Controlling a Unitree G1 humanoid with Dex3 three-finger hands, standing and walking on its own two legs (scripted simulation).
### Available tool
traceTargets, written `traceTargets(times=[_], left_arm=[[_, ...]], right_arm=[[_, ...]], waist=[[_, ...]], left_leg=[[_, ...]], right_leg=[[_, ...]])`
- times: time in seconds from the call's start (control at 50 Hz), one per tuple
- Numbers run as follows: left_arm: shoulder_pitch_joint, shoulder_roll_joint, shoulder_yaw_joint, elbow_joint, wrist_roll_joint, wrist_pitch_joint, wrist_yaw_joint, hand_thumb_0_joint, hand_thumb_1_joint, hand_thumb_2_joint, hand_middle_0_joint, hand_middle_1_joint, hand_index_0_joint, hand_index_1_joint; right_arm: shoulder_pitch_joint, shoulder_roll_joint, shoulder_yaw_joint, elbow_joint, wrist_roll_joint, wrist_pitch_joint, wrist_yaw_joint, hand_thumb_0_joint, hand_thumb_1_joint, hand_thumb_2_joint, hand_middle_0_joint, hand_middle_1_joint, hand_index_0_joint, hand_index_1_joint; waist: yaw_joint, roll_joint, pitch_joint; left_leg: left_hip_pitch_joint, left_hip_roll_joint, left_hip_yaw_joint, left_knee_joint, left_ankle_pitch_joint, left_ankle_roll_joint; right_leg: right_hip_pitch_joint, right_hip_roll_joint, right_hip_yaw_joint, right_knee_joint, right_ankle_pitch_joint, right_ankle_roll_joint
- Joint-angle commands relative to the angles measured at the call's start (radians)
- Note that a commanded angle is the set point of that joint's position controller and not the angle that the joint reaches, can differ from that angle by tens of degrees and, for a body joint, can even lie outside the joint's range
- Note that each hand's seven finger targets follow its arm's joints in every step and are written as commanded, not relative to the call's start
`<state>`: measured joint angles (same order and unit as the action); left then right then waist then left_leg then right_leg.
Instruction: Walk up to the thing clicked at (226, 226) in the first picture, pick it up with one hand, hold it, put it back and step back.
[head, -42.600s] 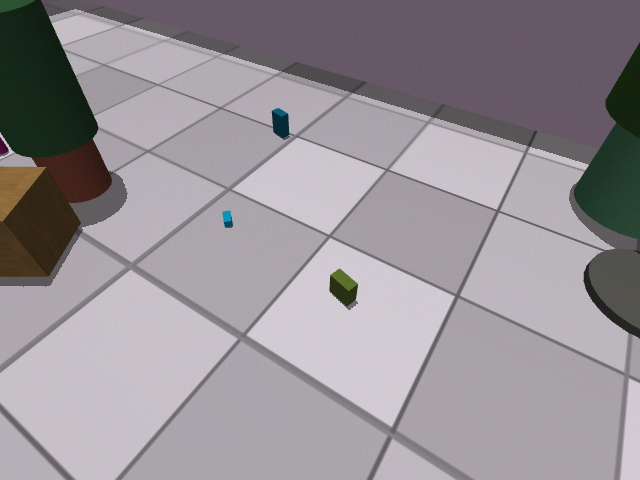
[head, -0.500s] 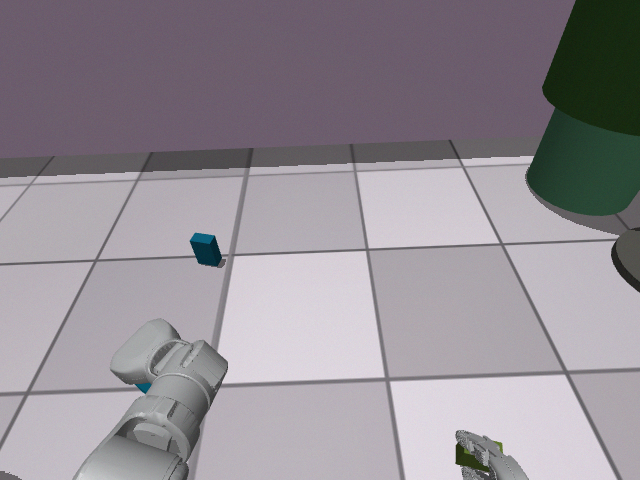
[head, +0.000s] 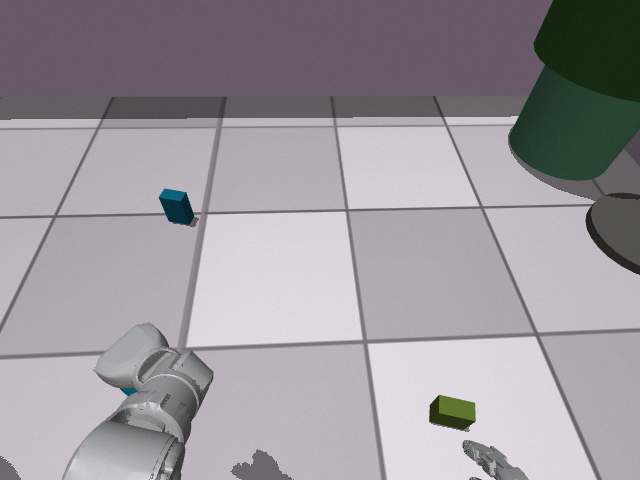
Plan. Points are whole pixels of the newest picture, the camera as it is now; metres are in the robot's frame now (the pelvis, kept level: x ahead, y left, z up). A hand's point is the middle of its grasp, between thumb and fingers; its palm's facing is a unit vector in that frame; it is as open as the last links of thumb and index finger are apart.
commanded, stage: crouch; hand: left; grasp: from above
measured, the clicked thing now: (145, 391) +0.29 +0.26 -0.14
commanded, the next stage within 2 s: lower in 1.54 s
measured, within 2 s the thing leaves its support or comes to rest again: neither
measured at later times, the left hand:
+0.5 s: hand (198, 386) +0.37 +0.23 -0.35, palm faces -0.14 -0.40 -0.91, open 6.2 cm
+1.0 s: hand (210, 396) +0.39 +0.24 -0.51, palm faces -0.25 -0.36 -0.90, open 6.6 cm
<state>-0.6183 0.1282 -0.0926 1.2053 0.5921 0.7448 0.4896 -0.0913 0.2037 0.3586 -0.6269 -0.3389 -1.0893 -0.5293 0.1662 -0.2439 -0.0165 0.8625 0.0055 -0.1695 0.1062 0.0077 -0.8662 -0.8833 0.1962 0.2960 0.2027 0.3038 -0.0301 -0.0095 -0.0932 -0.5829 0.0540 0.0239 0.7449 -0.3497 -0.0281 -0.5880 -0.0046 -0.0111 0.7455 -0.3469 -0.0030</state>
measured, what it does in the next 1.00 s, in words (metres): lowers itself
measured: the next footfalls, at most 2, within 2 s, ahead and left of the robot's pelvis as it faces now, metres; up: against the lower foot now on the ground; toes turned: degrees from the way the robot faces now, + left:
none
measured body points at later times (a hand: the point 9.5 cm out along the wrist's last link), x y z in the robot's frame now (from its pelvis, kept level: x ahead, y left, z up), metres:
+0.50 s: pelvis -0.08 +0.01 -0.23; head +0.12 +0.02 +0.17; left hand +0.37 +0.25 -0.30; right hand -0.02 -0.25 -0.37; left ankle +0.00 +0.14 -0.71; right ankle +0.01 -0.12 -0.71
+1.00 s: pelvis -0.09 +0.01 -0.36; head +0.15 +0.02 +0.02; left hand +0.40 +0.26 -0.46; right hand -0.09 -0.26 -0.49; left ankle +0.00 +0.14 -0.71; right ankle +0.01 -0.12 -0.71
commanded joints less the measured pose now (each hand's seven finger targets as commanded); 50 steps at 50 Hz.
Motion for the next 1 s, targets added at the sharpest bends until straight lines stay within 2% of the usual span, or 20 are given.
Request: traceTargets(times=[0.0,0.02,0.06,0.14,0.2,0.26,0.32,0.38,0.4,0.44,0.5,0.58,0.66,0.68,0.76,0.88,0.92,0.94,0.96,0.98], left_arm=[[-0.412,0.155,0.054,-0.005,0.081,-0.066,0.149,0.000,0.648,0.543,-1.037,-0.489,-1.046,-0.483],[-0.413,0.173,0.083,0.029,0.076,-0.075,0.175,0.000,0.649,0.535,-1.041,-0.488,-1.050,-0.481],[-0.460,0.138,0.106,0.068,0.048,-0.097,0.213,0.000,0.700,0.516,-1.098,-0.449,-1.104,-0.447],[-0.578,0.201,0.177,0.123,0.009,-0.128,0.263,0.000,0.820,0.542,-1.213,-0.401,-1.205,-0.413],[-0.649,0.254,0.217,0.156,0.007,-0.162,0.296,0.000,0.837,0.571,-1.242,-0.398,-1.226,-0.418],[-0.748,0.352,0.269,0.159,-0.001,-0.192,0.318,0.000,0.832,0.544,-1.229,-0.423,-1.223,-0.432],[-0.801,0.376,0.282,0.171,-0.014,-0.213,0.308,0.000,0.788,0.576,-1.203,-0.456,-1.197,-0.467],[-0.862,0.474,0.301,0.160,0.005,-0.232,0.273,0.000,0.772,0.593,-1.199,-0.476,-1.193,-0.486],[-0.868,0.521,0.324,0.164,0.021,-0.234,0.265,0.000,0.759,0.576,-1.197,-0.471,-1.191,-0.481],[-0.863,0.551,0.316,0.170,0.057,-0.236,0.240,0.000,0.806,0.573,-1.243,-0.451,-1.235,-0.464],[-0.872,0.577,0.307,0.178,0.093,-0.247,0.198,0.000,0.850,0.543,-1.280,-0.407,-1.273,-0.420],[-0.845,0.550,0.281,0.260,0.106,-0.267,0.139,0.000,0.773,0.435,-1.226,-0.325,-1.222,-0.334],[-0.869,0.552,0.268,0.240,0.116,-0.290,0.107,0.000,0.716,0.401,-1.174,-0.338,-1.177,-0.339],[-0.884,0.545,0.263,0.240,0.119,-0.293,0.105,0.000,0.693,0.362,-1.158,-0.322,-1.163,-0.321],[-0.892,0.642,0.325,0.253,0.159,-0.286,0.133,0.000,0.677,0.326,-1.131,-0.321,-1.144,-0.312],[-0.951,0.645,0.347,0.324,0.183,-0.298,0.172,0.000,0.710,0.353,-1.173,-0.287,-1.174,-0.290],[-0.974,0.674,0.364,0.322,0.191,-0.315,0.180,0.000,0.721,0.387,-1.187,-0.297,-1.184,-0.305],[-0.980,0.662,0.358,0.324,0.191,-0.320,0.180,0.000,0.730,0.406,-1.196,-0.322,-1.194,-0.328],[-0.995,0.688,0.372,0.317,0.202,-0.327,0.188,0.000,0.737,0.412,-1.201,-0.330,-1.199,-0.337],[-1.008,0.690,0.378,0.314,0.201,-0.328,0.193,0.000,0.751,0.416,-1.212,-0.332,-1.210,-0.338]], right_arm=[[0.038,-0.139,-0.062,-0.058,-0.034,-0.041,0.008,0.000,-0.871,-0.889,0.200,0.299,0.200,0.299],[0.037,-0.141,-0.065,-0.058,-0.043,-0.041,0.017,0.000,-0.874,-0.891,0.200,0.299,0.200,0.299],[0.041,-0.140,-0.074,-0.052,-0.056,-0.045,0.033,0.000,-0.876,-0.892,0.199,0.299,0.200,0.299],[0.032,-0.164,-0.075,-0.043,-0.076,-0.046,0.054,0.000,-0.876,-0.893,0.199,0.299,0.200,0.299],[0.024,-0.179,-0.071,-0.029,-0.088,-0.047,0.059,0.000,-0.881,-0.894,0.199,0.299,0.199,0.299],[0.021,-0.193,-0.061,-0.008,-0.097,-0.043,0.059,0.000,-0.884,-0.894,0.199,0.299,0.200,0.299],[0.036,-0.197,-0.055,0.015,-0.102,-0.041,0.057,0.000,-0.889,-0.897,0.199,0.299,0.200,0.299],[0.061,-0.217,-0.065,0.028,-0.107,-0.041,0.053,0.000,-0.894,-0.898,0.200,0.299,0.200,0.299],[0.071,-0.201,-0.053,0.035,-0.107,-0.037,0.057,0.000,-0.897,-0.899,0.199,0.299,0.200,0.299],[0.074,-0.204,-0.052,0.030,-0.112,-0.035,0.062,0.000,-0.899,-0.900,0.200,0.299,0.200,0.299],[0.077,-0.197,-0.046,0.029,-0.109,-0.037,0.068,0.000,-0.899,-0.900,0.200,0.299,0.200,0.299],[0.105,-0.201,-0.044,0.023,-0.099,-0.049,0.074,0.000,-0.897,-0.899,0.200,0.299,0.200,0.299],[0.162,-0.203,-0.038,0.030,-0.097,-0.065,0.089,0.000,-0.898,-0.900,0.200,0.299,0.200,0.299],[0.165,-0.209,-0.040,0.034,-0.097,-0.067,0.090,0.000,-0.901,-0.901,0.199,0.299,0.200,0.299],[0.183,-0.245,-0.050,0.026,-0.103,-0.073,0.092,0.000,-0.902,-0.901,0.199,0.299,0.200,0.299],[0.198,-0.255,-0.031,0.043,-0.129,-0.081,0.101,0.000,-0.901,-0.900,0.199,0.299,0.200,0.299],[0.204,-0.265,-0.029,0.048,-0.139,-0.084,0.109,0.000,-0.899,-0.899,0.199,0.299,0.200,0.299],[0.207,-0.255,-0.026,0.049,-0.146,-0.087,0.115,0.000,-0.901,-0.899,0.199,0.299,0.199,0.299],[0.214,-0.270,-0.028,0.052,-0.149,-0.089,0.120,0.000,-0.902,-0.900,0.199,0.299,0.200,0.299],[0.216,-0.268,-0.026,0.051,-0.155,-0.091,0.126,0.000,-0.902,-0.899,0.199,0.299,0.199,0.299]], waist=[[-0.042,-0.007,-0.338],[-0.041,0.000,-0.360],[-0.050,0.032,-0.408],[-0.060,0.091,-0.536],[-0.093,0.086,-0.560],[-0.117,0.122,-0.672],[-0.164,0.108,-0.720],[-0.174,0.143,-0.778],[-0.170,0.158,-0.790],[-0.171,0.207,-0.809],[-0.186,0.246,-0.772],[-0.216,0.205,-0.705],[-0.233,0.196,-0.707],[-0.237,0.182,-0.709],[-0.213,0.258,-0.757],[-0.254,0.278,-0.683],[-0.256,0.286,-0.695],[-0.267,0.285,-0.687],[-0.258,0.298,-0.707],[-0.270,0.296,-0.705]], left_leg=[[-0.125,-0.039,0.032,0.186,0.240,0.009],[-0.172,-0.038,0.030,0.233,0.235,0.003],[-0.246,-0.038,0.020,0.303,0.217,-0.006],[-0.357,-0.037,-0.004,0.437,0.199,-0.013],[-0.504,-0.039,-0.015,0.544,0.074,-0.005],[-0.582,-0.034,-0.022,0.648,0.003,-0.008],[-0.697,-0.032,-0.023,0.731,-0.076,-0.002],[-0.747,-0.023,-0.024,0.807,-0.086,-0.002],[-0.754,-0.019,-0.022,0.838,-0.084,-0.002],[-0.779,-0.018,-0.029,0.879,-0.103,0.001],[-0.847,-0.015,-0.050,0.933,-0.170,0.007],[-1.001,-0.020,-0.051,1.031,-0.215,0.027],[-1.067,-0.020,-0.054,1.095,-0.179,0.035],[-1.081,-0.021,-0.056,1.110,-0.188,0.037],[-1.045,-0.019,-0.069,1.130,-0.166,0.026],[-1.122,-0.019,-0.071,1.211,-0.196,0.026],[-1.131,-0.018,-0.063,1.244,-0.194,0.028],[-1.136,-0.020,-0.055,1.263,-0.188,0.029],[-1.144,-0.020,-0.049,1.279,-0.182,0.031],[-1.139,-0.018,-0.049,1.293,-0.165,0.029]], right_leg=[[-0.070,0.021,0.018,0.148,0.284,-0.017],[-0.117,0.025,0.015,0.200,0.276,-0.020],[-0.211,0.027,0.009,0.278,0.260,-0.025],[-0.347,0.035,-0.009,0.416,0.242,-0.027],[-0.518,0.045,-0.022,0.505,0.119,-0.027],[-0.616,0.040,-0.030,0.593,0.036,-0.019],[-0.670,0.039,-0.032,0.644,-0.062,-0.004],[-0.710,0.038,-0.033,0.703,-0.091,-0.001],[-0.733,0.037,-0.034,0.731,-0.081,-0.003],[-0.783,0.037,-0.046,0.787,-0.095,-0.010],[-0.907,0.036,-0.060,0.850,-0.175,-0.019],[-0.993,0.045,-0.055,0.900,-0.239,-0.015],[-1.024,0.042,-0.065,0.971,-0.186,-0.010],[-1.038,0.044,-0.066,0.984,-0.192,-0.009],[-1.115,0.028,-0.083,1.077,-0.145,-0.017],[-1.247,0.020,-0.092,1.168,-0.157,-0.017],[-1.253,0.019,-0.089,1.185,-0.156,-0.013],[-1.251,0.021,-0.090,1.195,-0.152,-0.012],[-1.248,0.021,-0.088,1.201,-0.141,-0.010],[-1.242,0.019,-0.089,1.213,-0.123,-0.008]])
